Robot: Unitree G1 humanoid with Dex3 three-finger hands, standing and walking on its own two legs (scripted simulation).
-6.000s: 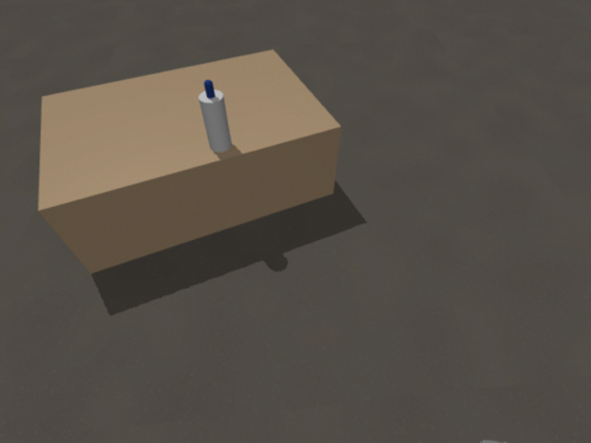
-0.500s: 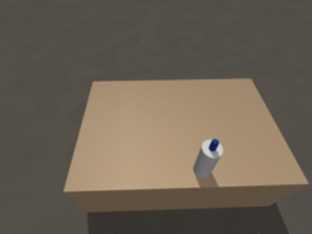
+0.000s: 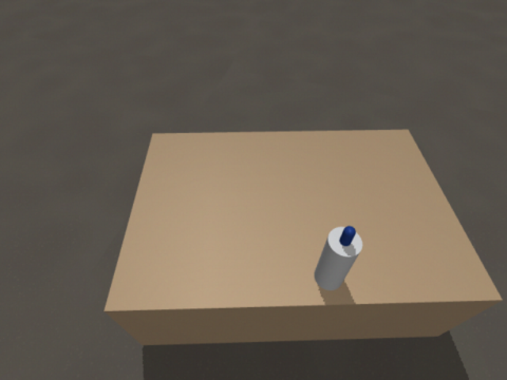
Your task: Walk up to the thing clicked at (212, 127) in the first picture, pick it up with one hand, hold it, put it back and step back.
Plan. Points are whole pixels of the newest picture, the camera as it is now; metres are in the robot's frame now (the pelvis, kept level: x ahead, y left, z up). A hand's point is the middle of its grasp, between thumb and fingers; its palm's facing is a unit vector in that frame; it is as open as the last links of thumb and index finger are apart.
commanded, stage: stand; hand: right
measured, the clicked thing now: (338, 255) +0.43 -0.22 -0.26
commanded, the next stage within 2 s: go down in 0.66 s
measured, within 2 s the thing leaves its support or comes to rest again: neither
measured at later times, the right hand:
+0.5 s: hand out of the picture +0.07 -0.25 -0.16, palm faces -0.01 +0.94 -0.34, open 7.3 cm
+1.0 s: hand (400, 368) +0.15 -0.25 -0.15, palm faces +0.06 +0.95 -0.32, open 10.9 cm
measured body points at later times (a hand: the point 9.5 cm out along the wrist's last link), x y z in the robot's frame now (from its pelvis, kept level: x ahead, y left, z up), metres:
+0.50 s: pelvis +0.00 +0.00 +0.00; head +0.00 +0.00 +0.45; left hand +0.07 +0.30 -0.13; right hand +0.07 -0.30 -0.13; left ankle +0.00 +0.14 -0.75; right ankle -0.02 -0.13 -0.75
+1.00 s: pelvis -0.01 +0.00 -0.01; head +0.03 -0.01 +0.44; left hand +0.09 +0.27 -0.13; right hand +0.15 -0.30 -0.13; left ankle +0.00 +0.14 -0.75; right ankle -0.02 -0.13 -0.75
